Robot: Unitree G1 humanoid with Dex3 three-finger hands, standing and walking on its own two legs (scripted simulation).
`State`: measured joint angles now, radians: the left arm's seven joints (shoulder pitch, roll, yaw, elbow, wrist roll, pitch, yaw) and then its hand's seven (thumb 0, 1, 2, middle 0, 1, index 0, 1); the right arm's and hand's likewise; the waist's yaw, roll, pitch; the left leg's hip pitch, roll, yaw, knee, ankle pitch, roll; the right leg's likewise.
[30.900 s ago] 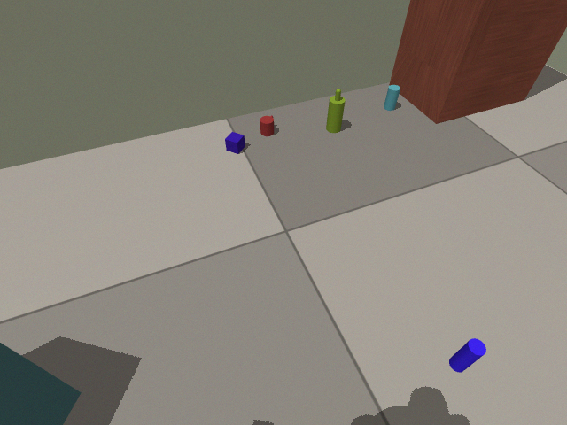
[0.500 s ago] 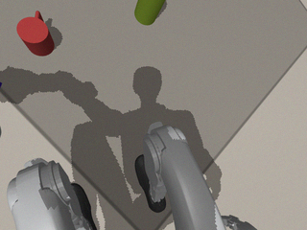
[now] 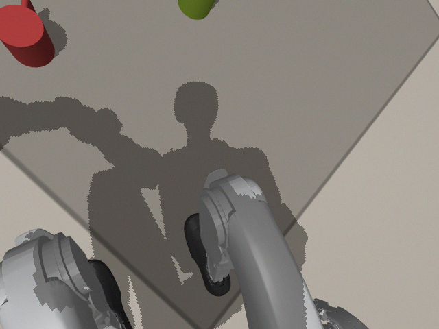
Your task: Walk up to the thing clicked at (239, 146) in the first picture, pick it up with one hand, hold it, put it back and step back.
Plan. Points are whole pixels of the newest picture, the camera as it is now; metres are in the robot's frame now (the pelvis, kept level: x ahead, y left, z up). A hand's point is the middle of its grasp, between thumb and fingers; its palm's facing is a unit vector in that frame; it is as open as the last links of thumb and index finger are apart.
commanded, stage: lower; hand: left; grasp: from above
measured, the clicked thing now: out of the picture +0.49 +0.33 -0.22
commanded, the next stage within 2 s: rest in 0.02 s
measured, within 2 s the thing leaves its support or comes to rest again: neither
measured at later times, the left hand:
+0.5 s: hand out of the picture +0.48 +0.30 -0.23, palm faces -0.01 -0.48 -0.88, open 10.0 cm
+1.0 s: hand out of the picture +0.48 +0.31 -0.25, palm faces -0.01 -0.46 -0.89, open 10.0 cm
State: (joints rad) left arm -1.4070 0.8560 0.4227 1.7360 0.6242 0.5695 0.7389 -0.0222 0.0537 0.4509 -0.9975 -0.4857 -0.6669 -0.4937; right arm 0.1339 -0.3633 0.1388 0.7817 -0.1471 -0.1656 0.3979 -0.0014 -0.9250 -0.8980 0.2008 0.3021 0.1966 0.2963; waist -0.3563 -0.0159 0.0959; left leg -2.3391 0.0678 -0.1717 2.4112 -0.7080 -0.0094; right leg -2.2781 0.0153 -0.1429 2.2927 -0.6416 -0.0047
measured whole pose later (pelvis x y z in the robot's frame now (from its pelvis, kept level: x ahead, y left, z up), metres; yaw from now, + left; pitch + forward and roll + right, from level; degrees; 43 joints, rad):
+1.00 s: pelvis +0.00 +0.00 -0.01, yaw -4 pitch +33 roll -13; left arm -1.41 1.00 0.39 1.77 0.53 0.48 0.84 -0.01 0.05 0.42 -1.05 -0.43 -0.70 -0.46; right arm 0.11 -0.40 0.30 0.67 -0.16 -0.20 0.48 0.00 -0.93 -0.90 0.20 0.30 0.19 0.30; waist -0.44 -0.10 0.20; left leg -2.35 0.06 -0.25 2.47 -0.73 -0.01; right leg -2.26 0.03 -0.21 2.30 -0.65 0.00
